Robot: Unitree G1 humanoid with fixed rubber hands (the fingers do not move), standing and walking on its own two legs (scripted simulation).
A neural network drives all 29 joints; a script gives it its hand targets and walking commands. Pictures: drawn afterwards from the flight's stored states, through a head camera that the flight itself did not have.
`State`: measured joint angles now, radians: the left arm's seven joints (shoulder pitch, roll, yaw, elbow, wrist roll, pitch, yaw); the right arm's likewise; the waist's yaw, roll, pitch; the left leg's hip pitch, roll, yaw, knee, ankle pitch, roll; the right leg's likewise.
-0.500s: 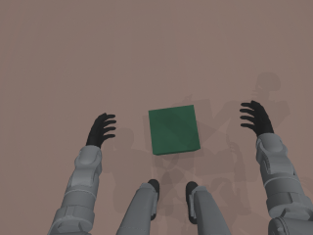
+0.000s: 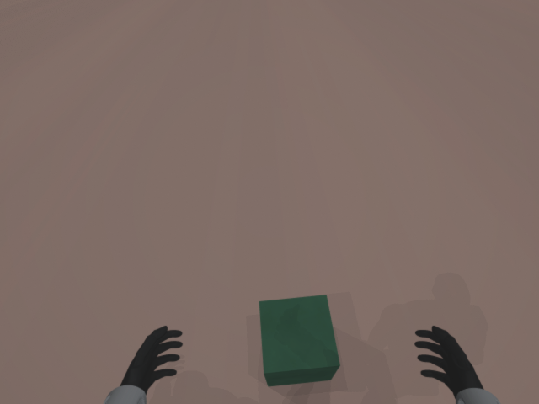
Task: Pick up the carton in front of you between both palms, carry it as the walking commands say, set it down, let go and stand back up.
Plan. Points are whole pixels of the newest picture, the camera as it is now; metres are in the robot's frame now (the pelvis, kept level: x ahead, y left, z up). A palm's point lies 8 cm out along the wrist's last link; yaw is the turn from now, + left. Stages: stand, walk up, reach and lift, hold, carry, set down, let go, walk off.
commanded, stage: let go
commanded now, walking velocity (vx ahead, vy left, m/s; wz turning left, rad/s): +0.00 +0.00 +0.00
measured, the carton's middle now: (296, 342) +0.36 -0.01 -0.65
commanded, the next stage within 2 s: stand in 0.42 s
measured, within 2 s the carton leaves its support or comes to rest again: neither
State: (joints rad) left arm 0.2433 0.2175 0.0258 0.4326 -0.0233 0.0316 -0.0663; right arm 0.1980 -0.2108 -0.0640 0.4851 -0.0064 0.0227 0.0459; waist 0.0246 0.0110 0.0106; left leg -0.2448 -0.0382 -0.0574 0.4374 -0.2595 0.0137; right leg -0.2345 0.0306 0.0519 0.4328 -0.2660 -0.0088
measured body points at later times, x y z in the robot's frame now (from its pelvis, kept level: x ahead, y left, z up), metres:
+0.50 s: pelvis -0.01 +0.00 -0.01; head -0.02 +0.00 +0.44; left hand +0.16 +0.25 -0.08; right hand +0.15 -0.25 -0.09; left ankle -0.03 +0.11 -0.74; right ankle -0.03 -0.11 -0.74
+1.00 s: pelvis +0.00 +0.01 +0.00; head +0.00 +0.02 +0.45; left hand +0.14 +0.30 -0.11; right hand +0.13 -0.29 -0.09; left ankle -0.03 +0.11 -0.74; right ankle -0.03 -0.12 -0.74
